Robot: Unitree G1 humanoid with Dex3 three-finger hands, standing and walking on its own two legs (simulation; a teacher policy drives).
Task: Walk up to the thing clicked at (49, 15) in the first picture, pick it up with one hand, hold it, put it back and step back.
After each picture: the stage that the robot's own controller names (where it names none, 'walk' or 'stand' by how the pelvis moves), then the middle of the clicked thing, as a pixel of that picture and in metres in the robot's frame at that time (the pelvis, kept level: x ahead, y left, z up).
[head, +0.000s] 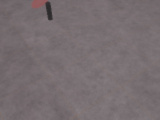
stand; (49, 11) +2.00 +0.46 -0.66
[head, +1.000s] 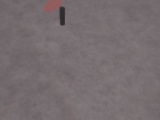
walk; (62, 16) +1.89 +0.21 -0.63
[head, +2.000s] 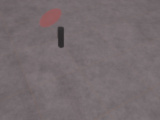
walk; (60, 37) +1.35 +0.18 -0.65
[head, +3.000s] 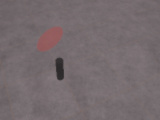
walk; (59, 69) +0.91 +0.18 -0.65
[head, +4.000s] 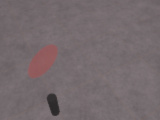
walk; (53, 105) +0.57 +0.21 -0.64
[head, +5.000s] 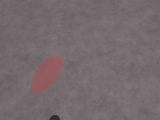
stand; out of the picture +0.42 +0.21 -0.65
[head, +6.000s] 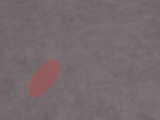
stand; out of the picture +0.39 +0.20 -0.66
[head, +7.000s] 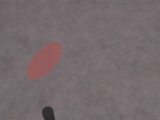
stand; (49, 117) +0.39 +0.20 -0.61
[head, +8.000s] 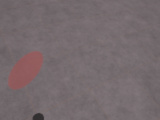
walk; out of the picture +0.41 +0.19 -0.64
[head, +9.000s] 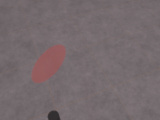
stand; out of the picture +0.37 +0.19 -0.62
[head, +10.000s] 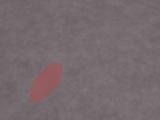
stand; out of the picture +0.36 +0.20 -0.66
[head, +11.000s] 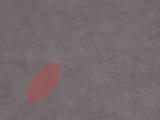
stand; out of the picture +0.32 +0.21 -0.66
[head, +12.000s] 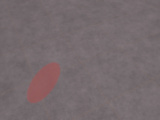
stand; out of the picture +0.31 +0.21 -0.66
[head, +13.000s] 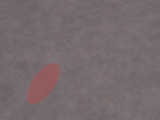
stand; out of the picture +0.31 +0.21 -0.66
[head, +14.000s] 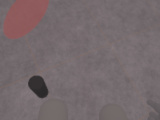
go down; (39, 88) +0.37 +0.22 -0.39
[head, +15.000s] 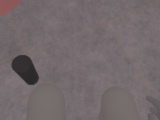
go down; (27, 72) +0.39 +0.25 -0.27
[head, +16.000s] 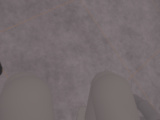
close in; out of the picture +0.37 +0.28 -0.17
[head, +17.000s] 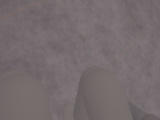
close; out of the picture +0.37 +0.29 -0.15
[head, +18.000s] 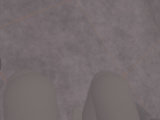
lift; out of the picture +0.32 +0.27 -0.13
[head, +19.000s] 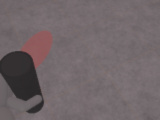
lift; (27, 88) +0.31 +0.18 +0.05
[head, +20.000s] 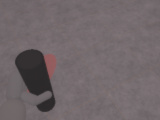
hold; (39, 85) +0.33 +0.15 +0.05
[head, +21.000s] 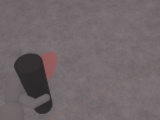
hold; (37, 88) +0.32 +0.16 +0.04
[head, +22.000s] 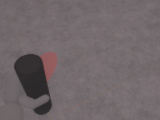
hold; (36, 89) +0.32 +0.16 +0.03
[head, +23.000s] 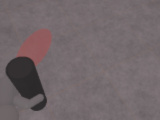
crouch; (30, 88) +0.33 +0.18 -0.02
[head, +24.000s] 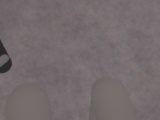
lower; out of the picture +0.43 +0.25 -0.07
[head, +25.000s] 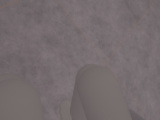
lower; out of the picture +0.39 +0.29 -0.16
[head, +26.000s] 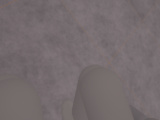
lower; out of the picture +0.38 +0.30 -0.16
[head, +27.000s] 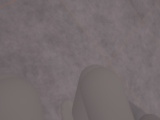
lower; out of the picture +0.37 +0.30 -0.16
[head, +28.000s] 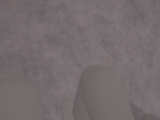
lower; out of the picture +0.36 +0.30 -0.16
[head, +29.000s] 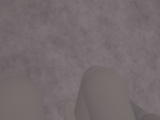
open; out of the picture +0.36 +0.30 -0.16
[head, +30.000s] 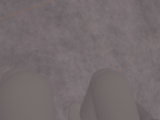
stand; out of the picture +0.35 +0.28 -0.17
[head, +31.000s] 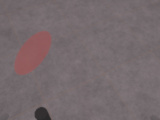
stand; (44, 118) +0.34 +0.21 -0.52
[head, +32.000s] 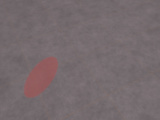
stand; out of the picture +0.32 +0.21 -0.60
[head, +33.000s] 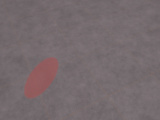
stand; out of the picture +0.32 +0.21 -0.60
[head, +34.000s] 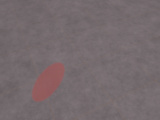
stand; out of the picture +0.33 +0.19 -0.65
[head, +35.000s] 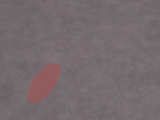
stand; out of the picture +0.32 +0.21 -0.66
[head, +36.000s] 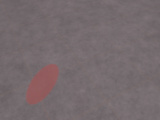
stand; out of the picture +0.31 +0.22 -0.66
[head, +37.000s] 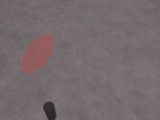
walk; (50, 112) +0.40 +0.17 -0.64
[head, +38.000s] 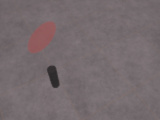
walk; (53, 77) +0.69 +0.26 -0.62
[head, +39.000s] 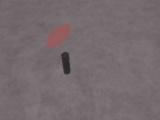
stand; (66, 63) +0.99 +0.20 -0.64
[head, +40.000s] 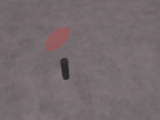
stand; (65, 69) +0.93 +0.18 -0.66
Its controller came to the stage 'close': yes
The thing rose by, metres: 0.67
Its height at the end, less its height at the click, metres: +0.00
